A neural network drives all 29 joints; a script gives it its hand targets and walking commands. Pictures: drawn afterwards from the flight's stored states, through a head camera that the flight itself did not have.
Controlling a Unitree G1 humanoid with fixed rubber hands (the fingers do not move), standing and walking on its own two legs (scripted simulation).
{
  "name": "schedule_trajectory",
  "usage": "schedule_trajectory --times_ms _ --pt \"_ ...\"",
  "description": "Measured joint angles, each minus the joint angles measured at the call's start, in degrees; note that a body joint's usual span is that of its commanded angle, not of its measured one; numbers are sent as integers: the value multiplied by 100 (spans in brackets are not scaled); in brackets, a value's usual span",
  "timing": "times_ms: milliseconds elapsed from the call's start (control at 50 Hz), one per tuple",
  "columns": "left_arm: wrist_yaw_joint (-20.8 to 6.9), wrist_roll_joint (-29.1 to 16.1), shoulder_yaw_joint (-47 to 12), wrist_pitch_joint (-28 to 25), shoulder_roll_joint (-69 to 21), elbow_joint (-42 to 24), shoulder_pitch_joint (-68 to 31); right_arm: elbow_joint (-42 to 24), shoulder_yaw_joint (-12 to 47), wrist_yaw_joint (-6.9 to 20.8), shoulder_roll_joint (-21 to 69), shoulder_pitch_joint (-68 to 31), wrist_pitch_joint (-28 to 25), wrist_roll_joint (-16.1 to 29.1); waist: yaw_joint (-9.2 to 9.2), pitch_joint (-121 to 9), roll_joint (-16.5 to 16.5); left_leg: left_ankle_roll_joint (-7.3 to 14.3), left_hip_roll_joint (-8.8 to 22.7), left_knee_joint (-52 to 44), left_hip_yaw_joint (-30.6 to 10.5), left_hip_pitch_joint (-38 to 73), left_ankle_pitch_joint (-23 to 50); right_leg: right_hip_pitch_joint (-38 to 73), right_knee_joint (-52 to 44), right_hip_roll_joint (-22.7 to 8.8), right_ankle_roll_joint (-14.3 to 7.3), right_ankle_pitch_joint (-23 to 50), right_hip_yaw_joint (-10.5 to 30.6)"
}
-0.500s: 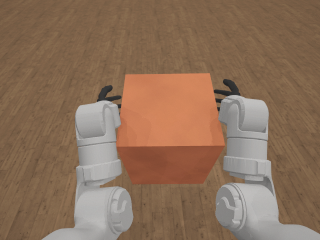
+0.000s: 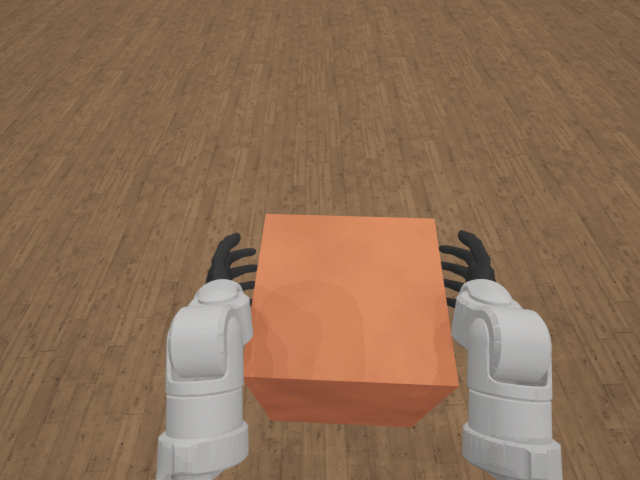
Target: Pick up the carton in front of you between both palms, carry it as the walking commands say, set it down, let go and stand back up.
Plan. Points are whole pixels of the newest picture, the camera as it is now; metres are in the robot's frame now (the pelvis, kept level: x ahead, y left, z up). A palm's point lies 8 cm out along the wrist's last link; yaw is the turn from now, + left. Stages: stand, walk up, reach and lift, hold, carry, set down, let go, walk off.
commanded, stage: carry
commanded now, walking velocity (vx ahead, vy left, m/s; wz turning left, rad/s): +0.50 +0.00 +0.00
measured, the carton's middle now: (344, 329) +0.31 -0.01 -0.01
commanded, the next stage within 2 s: none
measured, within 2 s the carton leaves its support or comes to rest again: neither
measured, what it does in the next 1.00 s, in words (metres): walks ahead: left foot, then right foot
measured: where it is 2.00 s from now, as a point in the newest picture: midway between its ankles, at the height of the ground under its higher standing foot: (332, 354)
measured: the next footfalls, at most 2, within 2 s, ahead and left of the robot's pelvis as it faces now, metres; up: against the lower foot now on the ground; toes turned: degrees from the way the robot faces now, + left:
left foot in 0.36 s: +0.41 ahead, +0.13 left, +0.00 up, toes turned +10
right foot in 0.84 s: +0.68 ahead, -0.10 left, +0.00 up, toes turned +12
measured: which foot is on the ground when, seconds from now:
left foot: up 0.00-0.34, down 0.36-0.84, up 0.86-1.00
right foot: down 0.00-0.38, up 0.40-0.82, down 0.84-1.00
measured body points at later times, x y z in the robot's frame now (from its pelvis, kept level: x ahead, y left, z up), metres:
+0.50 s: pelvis +0.30 +0.05 +0.00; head +0.30 +0.06 +0.45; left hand +0.59 +0.18 +0.07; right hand +0.57 -0.11 +0.08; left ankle +0.37 +0.12 -0.74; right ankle +0.18 -0.08 -0.65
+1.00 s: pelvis +0.57 +0.00 +0.00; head +0.58 -0.02 +0.45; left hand +0.85 +0.14 +0.09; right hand +0.85 -0.16 +0.08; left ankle +0.50 +0.11 -0.71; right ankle +0.65 -0.09 -0.74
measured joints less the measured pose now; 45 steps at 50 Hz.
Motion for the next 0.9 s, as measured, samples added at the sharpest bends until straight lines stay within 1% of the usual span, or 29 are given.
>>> schedule_trajectory --times_ms 20,60,120,180,260,320,340,360,380,400,420,440,460,480,500,560,620,700,760,800,840,860,880,900 --pt "-30 -18 -24 50 33 -25 107 -29 61 13 -27 96 70 45 -3 -7 -35 7 2 242 22 -288 120 159 -129 -15 65 -23 16" --pt "-69 -76 -56 124 95 -166 328 -118 195 35 -67 259 165 126 8 -5 -74 -27 83 190 78 -744 441 495 -418 -15 89 -61 55" --pt "-73 -159 -105 179 153 -464 570 -322 401 28 -104 432 214 170 46 -8 -103 -118 236 -451 119 -1221 925 977 -767 -12 110 -163 122" --pt "-72 -233 -181 223 182 -738 719 -549 522 -6 -127 550 242 165 70 -63 -96 -164 352 -1301 170 -1469 1468 1443 -990 -10 189 -358 159" --pt "-84 -260 -324 334 207 -950 858 -748 556 -15 -148 671 337 151 69 -219 -94 -110 339 -2247 368 -1463 2155 2068 -1118 -49 373 -772 168" --pt "-64 -228 -394 433 217 -969 916 -752 547 16 -155 707 435 154 94 -345 -132 -16 252 -2729 615 -1198 2373 2479 -985 -114 552 -1234 207" --pt "-47 -215 -399 467 217 -961 918 -719 543 28 -153 689 462 150 100 -371 -159 16 197 -2887 726 -1029 2312 2559 -783 -166 620 -1465 233" --pt "-28 -199 -388 492 218 -943 909 -653 542 41 -146 652 472 141 99 -387 -199 112 131 -2966 810 -865 2297 2548 -393 -251 673 -1752 244" --pt "-5 -189 -332 475 221 -878 896 -508 565 57 -138 614 433 133 68 -387 -337 302 56 -2720 892 -884 2219 2322 297 -434 674 -1857 272" --pt "18 -176 -266 454 222 -804 900 -335 594 71 -129 563 401 124 22 -364 -387 428 39 -2496 938 -904 2030 1915 1249 -494 636 -1803 432" --pt "29 -175 -216 447 221 -735 909 -186 608 75 -124 533 382 117 -2 -311 -376 494 53 -2428 954 -852 1869 1435 2224 -437 598 -1772 649" --pt "35 -172 -204 450 222 -674 924 -88 606 84 -125 541 368 119 -12 -250 -346 510 66 -2494 958 -741 1781 965 3035 -358 534 -1702 789" --pt "36 -168 -220 446 225 -617 944 -41 594 97 -130 578 356 126 -18 -192 -313 463 73 -2637 951 -599 1779 540 3584 -309 469 -1565 840" --pt "28 -168 -245 428 228 -567 965 -25 580 114 -138 632 337 133 -24 -144 -294 450 65 -2806 948 -446 1777 170 3853 -301 415 -1370 846" --pt "17 -168 -273 397 230 -531 986 -31 565 129 -147 688 309 143 -33 -106 -279 447 51 -2985 942 -289 1778 -147 3903 -320 377 -1169 828" --pt "0 -149 -364 236 235 -512 1051 -132 544 172 -168 826 185 184 -81 -46 -233 432 11 -3471 895 163 1770 -833 3376 -418 360 -704 757" --pt "-25 -146 -413 95 244 -624 1140 -283 571 204 -183 942 61 226 -101 -92 -191 377 -16 -3887 846 609 1705 -1215 2494 -506 450 -327 679" --pt "-12 -201 -441 71 255 -959 1259 -600 666 201 -195 1054 39 273 -71 -197 -178 250 -33 -4256 798 1210 1483 -1364 1390 -537 533 252 551" --pt "27 -259 -435 155 259 -1266 1297 -857 753 170 -197 1067 111 280 -24 -230 -193 104 -6 -4239 787 1608 1139 -1234 763 -438 537 649 379" --pt "54 -290 -429 243 259 -1403 1277 -979 788 145 -194 1039 199 263 -9 -235 -188 -22 41 -4016 771 1816 787 -982 343 -317 527 949 205" --pt "66 -303 -432 348 251 -1455 1190 -1068 777 110 -191 988 306 233 -21 -234 -205 -161 99 -3455 741 1897 280 -527 -213 -212 484 1421 -8" --pt "62 -307 -457 357 245 -1394 1136 -1056 715 88 -191 934 338 223 4 -252 -104 -226 221 -2964 726 1764 21 -434 -178 -142 258 1086 -77" --pt "55 -309 -482 362 236 -1281 1048 -1008 615 51 -182 846 359 218 35 -208 43 -272 324 -2303 576 1494 -36 -451 1 -69 79 755 -132" --pt "49 -308 -499 373 224 -1161 958 -967 530 13 -171 773 388 203 49 -134 127 -303 312 -1666 370 1178 -181 -445 118 -48 -29 538 -164"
